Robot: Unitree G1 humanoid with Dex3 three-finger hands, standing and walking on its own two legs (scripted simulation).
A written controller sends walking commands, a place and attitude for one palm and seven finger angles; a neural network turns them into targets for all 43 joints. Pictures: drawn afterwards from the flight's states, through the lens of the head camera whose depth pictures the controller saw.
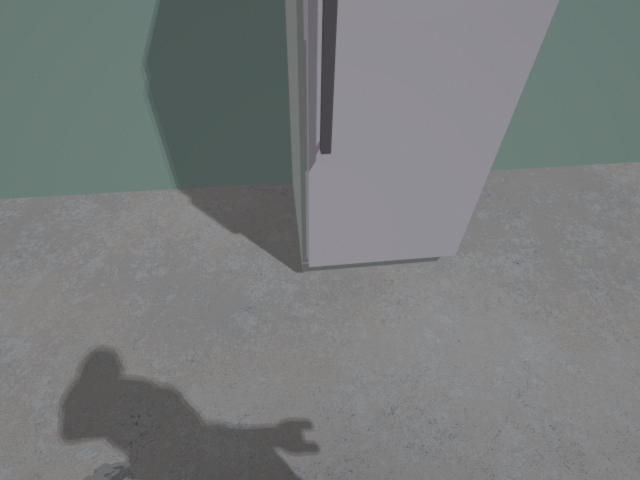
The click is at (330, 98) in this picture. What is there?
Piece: fridge door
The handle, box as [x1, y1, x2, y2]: [320, 0, 337, 153]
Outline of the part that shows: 337,0 323,0 322,9 320,113 321,153 330,153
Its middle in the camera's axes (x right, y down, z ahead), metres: +0.01 -0.40 +0.93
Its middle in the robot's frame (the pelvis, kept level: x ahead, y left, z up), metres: +0.97 +0.04 +0.09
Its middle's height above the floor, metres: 0.86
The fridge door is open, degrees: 0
